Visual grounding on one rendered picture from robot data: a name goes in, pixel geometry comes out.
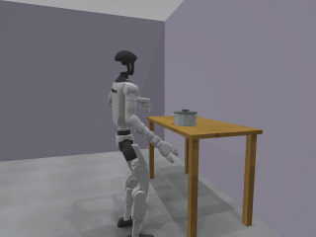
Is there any table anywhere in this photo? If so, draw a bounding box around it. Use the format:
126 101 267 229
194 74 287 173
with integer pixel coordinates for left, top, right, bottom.
146 116 263 237

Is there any robot left foot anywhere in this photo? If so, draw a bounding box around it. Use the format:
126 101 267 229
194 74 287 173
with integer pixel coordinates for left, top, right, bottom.
118 216 133 228

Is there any robot right forearm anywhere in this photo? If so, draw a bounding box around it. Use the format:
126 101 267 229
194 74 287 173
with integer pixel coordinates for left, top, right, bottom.
129 116 162 148

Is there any left robot hand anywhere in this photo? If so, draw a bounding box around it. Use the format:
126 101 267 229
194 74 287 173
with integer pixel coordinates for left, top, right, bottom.
139 98 153 112

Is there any lid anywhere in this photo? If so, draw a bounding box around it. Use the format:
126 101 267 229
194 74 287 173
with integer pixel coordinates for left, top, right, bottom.
174 111 197 115

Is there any robot left thigh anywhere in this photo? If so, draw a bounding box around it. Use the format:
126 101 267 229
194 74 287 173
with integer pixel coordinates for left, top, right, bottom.
125 160 138 189

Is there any pot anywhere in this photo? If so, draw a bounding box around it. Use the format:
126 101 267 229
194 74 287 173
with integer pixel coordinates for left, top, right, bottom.
171 114 199 126

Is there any left robot upper arm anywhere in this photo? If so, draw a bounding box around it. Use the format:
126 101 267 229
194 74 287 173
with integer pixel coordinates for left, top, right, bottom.
108 91 113 108

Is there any right robot upper arm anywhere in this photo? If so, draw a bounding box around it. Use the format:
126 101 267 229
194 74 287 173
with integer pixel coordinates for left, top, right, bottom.
123 83 138 126

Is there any right robot hand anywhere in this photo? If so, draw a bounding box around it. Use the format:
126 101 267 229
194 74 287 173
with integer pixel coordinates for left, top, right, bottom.
157 141 179 164

